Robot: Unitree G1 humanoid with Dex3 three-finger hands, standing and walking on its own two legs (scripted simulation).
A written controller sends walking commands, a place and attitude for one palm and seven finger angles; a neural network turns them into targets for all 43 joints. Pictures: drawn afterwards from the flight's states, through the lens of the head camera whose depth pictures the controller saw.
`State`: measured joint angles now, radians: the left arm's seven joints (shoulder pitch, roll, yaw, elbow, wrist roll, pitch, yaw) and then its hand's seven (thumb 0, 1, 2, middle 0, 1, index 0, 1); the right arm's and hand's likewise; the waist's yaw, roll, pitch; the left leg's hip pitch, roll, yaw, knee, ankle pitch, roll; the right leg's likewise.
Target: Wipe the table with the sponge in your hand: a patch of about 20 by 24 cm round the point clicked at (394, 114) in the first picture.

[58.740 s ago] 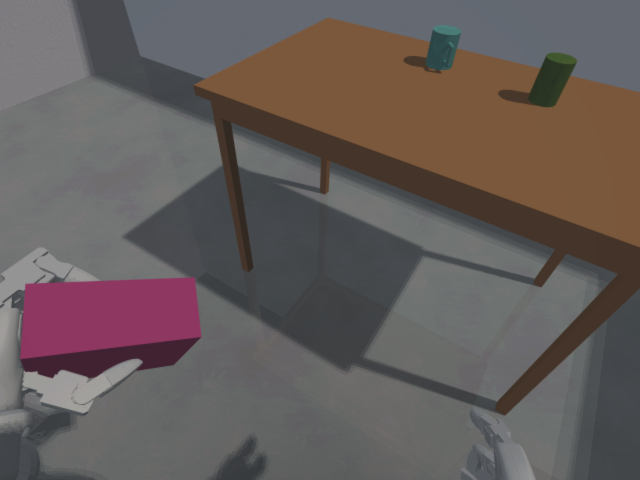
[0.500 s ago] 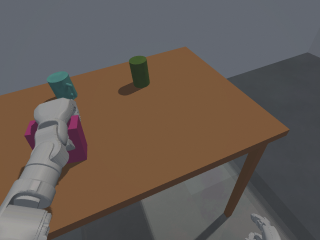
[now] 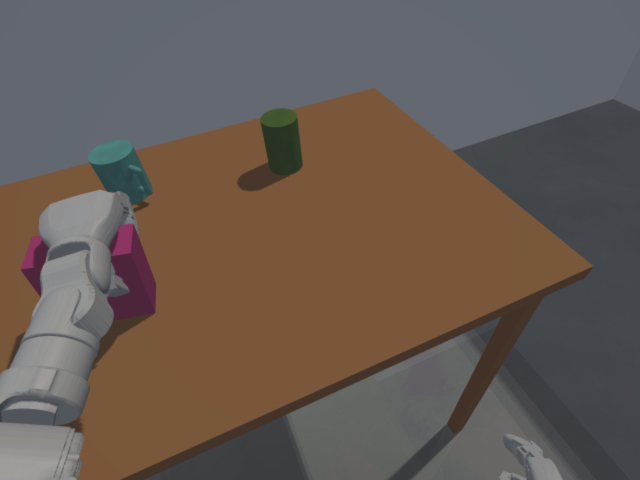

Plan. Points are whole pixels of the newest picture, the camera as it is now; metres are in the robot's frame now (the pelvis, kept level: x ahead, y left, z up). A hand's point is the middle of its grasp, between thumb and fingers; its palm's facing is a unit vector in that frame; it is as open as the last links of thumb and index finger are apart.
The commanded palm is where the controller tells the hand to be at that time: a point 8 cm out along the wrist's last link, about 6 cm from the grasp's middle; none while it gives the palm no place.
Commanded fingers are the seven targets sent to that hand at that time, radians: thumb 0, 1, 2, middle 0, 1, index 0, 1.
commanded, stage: slide back across to the first lane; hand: left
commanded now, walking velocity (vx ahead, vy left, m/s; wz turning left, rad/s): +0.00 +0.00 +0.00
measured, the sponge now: (103, 287) +0.34 +0.34 +0.06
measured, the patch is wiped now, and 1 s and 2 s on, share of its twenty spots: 0.90 0.90 0.90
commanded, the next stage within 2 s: wipe back along the first lane in 0.34 s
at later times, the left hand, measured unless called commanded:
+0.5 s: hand (49, 265) +0.33 +0.38 +0.11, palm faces +0.00 -0.07 -1.00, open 9.9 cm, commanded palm +0.29 +0.38 +0.16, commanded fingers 0.00 0.10 1.30 -1.20 -1.60 -1.20 -1.60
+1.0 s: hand (44, 293) +0.29 +0.37 +0.11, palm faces +0.09 -0.06 -0.99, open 9.9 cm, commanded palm +0.25 +0.35 +0.14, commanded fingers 0.00 0.10 1.30 -1.20 -1.60 -1.20 -1.60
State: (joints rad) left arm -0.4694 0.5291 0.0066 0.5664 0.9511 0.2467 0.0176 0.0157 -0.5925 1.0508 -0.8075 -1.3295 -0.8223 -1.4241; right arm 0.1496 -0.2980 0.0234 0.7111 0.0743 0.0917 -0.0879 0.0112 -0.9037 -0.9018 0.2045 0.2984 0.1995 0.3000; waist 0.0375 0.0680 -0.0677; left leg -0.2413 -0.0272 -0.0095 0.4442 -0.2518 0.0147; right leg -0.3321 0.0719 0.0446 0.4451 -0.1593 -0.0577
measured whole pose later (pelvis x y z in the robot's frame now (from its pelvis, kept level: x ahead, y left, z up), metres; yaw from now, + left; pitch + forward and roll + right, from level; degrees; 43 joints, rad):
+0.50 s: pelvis +0.03 +0.03 +0.00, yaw +2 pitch +3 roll -1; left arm -0.29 0.59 0.06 0.30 0.91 0.24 -0.08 0.00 -0.55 1.04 -0.77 -1.36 -0.78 -1.46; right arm 0.09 -0.29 0.04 0.67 0.06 0.09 -0.07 0.01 -0.90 -0.90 0.21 0.30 0.20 0.30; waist 0.08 0.06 -0.05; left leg -0.19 -0.06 -0.04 0.41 -0.27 0.05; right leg -0.25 0.04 0.03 0.39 -0.18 -0.02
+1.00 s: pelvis +0.03 +0.05 +0.00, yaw +2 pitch +2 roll -1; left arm -0.03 0.51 0.00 -0.05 0.92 0.42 -0.01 -0.01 -0.49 1.02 -0.71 -1.41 -0.73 -1.51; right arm 0.11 -0.30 0.03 0.69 0.06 0.09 -0.03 0.01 -0.90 -0.90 0.20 0.30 0.17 0.29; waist 0.10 0.09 -0.04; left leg -0.15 -0.08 -0.04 0.41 -0.28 0.07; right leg -0.22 0.02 0.03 0.38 -0.20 -0.01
